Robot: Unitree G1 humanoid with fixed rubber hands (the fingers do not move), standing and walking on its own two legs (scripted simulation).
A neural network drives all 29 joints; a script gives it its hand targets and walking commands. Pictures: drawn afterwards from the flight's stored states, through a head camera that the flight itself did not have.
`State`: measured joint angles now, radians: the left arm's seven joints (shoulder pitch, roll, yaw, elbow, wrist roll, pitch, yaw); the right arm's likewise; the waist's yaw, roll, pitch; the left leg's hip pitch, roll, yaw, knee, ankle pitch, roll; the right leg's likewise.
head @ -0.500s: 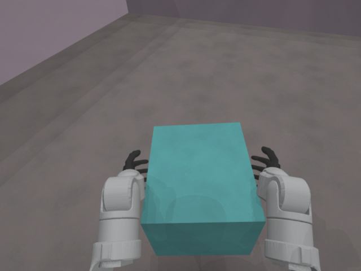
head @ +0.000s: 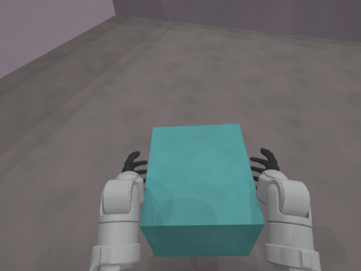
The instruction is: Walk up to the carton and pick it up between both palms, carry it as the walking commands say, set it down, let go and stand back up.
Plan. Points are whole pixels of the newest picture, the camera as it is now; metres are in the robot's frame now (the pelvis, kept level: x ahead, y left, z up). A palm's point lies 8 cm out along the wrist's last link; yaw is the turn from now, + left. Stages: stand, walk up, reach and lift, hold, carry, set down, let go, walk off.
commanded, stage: carry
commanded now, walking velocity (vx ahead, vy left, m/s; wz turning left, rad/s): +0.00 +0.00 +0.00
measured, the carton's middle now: (198, 188) +0.31 -0.01 -0.01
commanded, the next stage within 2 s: hold in 0.02 s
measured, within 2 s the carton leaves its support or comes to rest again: neither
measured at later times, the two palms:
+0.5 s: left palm (128, 153) +0.35 +0.15 +0.08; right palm (255, 155) +0.35 -0.14 +0.07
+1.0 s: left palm (127, 167) +0.36 +0.17 +0.02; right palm (245, 161) +0.38 -0.14 +0.01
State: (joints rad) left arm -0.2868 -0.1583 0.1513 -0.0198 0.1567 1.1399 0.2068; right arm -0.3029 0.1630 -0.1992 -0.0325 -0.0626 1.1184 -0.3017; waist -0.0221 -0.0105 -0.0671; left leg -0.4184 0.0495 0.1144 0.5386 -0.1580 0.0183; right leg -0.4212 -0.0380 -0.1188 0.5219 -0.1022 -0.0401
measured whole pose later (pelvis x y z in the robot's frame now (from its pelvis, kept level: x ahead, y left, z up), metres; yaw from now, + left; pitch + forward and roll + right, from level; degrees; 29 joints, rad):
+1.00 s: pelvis +0.12 +0.00 +0.02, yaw +1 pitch -1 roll +0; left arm -0.09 -0.13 0.18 0.32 0.19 0.63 0.04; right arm -0.10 0.13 -0.16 0.33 -0.16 0.60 -0.10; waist 0.01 0.02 -0.11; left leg -0.17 -0.07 -0.10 0.42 -0.23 0.03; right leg -0.16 0.06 0.04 0.41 -0.24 -0.04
